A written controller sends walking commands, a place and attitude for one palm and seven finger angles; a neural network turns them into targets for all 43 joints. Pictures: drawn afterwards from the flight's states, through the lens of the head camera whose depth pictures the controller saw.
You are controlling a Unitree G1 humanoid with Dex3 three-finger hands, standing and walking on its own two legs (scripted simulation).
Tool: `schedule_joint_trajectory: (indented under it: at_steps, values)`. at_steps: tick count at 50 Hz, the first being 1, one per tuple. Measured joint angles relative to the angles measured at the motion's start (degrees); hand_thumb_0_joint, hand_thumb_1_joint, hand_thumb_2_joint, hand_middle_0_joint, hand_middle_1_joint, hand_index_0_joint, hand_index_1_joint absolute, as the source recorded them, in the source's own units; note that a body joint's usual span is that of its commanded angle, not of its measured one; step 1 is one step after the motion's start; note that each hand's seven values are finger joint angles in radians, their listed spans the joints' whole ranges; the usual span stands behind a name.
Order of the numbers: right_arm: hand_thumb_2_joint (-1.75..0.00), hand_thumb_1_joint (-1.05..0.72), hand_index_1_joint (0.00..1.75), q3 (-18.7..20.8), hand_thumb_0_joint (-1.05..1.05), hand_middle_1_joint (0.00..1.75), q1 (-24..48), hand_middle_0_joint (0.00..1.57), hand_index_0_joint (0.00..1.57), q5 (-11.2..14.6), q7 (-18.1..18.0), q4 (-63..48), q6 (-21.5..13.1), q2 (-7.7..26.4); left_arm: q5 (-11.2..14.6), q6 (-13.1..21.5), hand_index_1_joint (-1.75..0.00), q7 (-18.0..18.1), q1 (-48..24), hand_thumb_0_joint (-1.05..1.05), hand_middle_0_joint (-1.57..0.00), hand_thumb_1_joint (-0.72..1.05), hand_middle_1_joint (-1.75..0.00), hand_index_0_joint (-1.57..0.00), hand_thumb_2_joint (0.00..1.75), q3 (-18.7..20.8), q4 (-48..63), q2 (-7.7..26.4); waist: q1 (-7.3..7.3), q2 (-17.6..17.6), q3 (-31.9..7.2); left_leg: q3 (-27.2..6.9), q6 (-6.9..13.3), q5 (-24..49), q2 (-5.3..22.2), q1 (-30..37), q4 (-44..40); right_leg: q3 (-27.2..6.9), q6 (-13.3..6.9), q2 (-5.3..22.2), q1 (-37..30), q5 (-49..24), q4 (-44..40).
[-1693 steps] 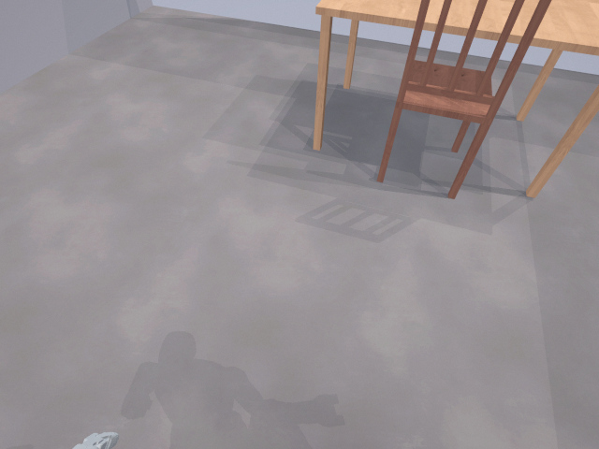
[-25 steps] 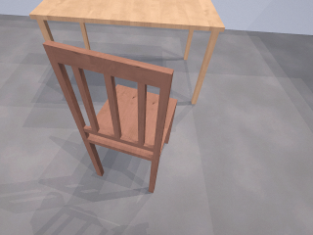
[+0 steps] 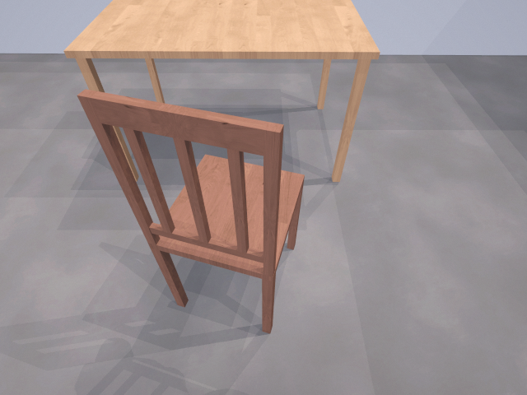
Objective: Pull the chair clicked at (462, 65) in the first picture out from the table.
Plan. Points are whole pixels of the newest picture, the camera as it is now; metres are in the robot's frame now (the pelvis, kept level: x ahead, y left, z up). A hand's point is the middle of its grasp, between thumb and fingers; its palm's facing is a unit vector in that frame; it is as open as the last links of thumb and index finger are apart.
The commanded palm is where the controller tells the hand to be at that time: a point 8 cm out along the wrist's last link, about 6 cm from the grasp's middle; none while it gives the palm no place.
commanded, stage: let the arm hang, fingers relaxed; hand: left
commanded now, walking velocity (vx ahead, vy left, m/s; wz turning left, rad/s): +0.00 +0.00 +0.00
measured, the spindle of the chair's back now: (195, 196) +0.53 +0.19 -0.06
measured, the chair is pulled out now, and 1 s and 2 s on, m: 0.62 0.62 0.62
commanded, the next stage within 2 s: look to check the result in 0.30 s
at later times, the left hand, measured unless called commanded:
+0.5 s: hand out of the picture -0.01 +0.15 -0.17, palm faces +0.04 -0.98 -0.17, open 7.3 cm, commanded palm none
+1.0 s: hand out of the picture +0.01 +0.15 -0.17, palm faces +0.04 -0.99 -0.17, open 7.3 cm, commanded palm none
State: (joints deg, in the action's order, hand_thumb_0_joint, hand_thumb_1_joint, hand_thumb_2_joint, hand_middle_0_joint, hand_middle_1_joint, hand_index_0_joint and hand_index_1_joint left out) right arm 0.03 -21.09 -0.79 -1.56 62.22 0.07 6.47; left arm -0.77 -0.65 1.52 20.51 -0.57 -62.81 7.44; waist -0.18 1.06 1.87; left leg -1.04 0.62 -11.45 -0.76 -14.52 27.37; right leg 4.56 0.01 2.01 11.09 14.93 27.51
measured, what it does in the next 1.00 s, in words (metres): stands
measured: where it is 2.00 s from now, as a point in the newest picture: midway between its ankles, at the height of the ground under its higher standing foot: outside the picture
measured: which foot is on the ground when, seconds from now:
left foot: down 0.00-1.00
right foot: down 0.00-1.00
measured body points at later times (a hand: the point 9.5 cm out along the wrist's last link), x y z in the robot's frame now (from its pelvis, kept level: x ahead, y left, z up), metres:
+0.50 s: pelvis +0.01 -0.01 +0.00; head +0.03 -0.01 +0.45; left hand -0.01 +0.20 -0.16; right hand -0.01 -0.21 -0.16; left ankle +0.04 +0.11 -0.74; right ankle +0.00 -0.12 -0.74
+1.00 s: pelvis +0.02 -0.01 +0.00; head +0.03 -0.02 +0.45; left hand +0.01 +0.20 -0.16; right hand +0.00 -0.22 -0.16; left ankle +0.04 +0.11 -0.74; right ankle +0.00 -0.12 -0.74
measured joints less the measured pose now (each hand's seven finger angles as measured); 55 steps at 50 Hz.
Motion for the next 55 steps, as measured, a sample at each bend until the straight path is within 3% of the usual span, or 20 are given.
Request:
schedule_joint_trajectory:
  at_steps: [5,55]
  values:
    - [-0.90,-0.90,0.30,0.05,0.00,0.30,0.64,0.20,0.20,-0.09,-0.10,-0.19,-0.17,-1.04,-0.19,0.35,-0.30,0.20,-1.63,0.00,-0.20,0.91,-0.30,-0.20,0.90,-0.01,0.94,-1.55,-0.13,-0.41,-0.24,-0.12,-0.26,-0.10,0.22,-0.01,0.14,0.10,-0.24,-0.22,0.02,0.16,0.18]
    - [-0.90,-0.91,0.30,0.38,0.00,0.30,2.96,0.20,0.20,0.15,-0.72,0.83,-0.66,-0.24,0.15,0.49,-0.30,0.19,-2.82,0.00,-0.20,0.91,-0.30,-0.20,0.90,0.88,0.92,-0.57,-0.05,-0.73,1.78,-0.27,-1.18,-0.50,1.00,2.47,-1.83,0.21,-1.01,-1.07,-2.35,0.59,-1.70]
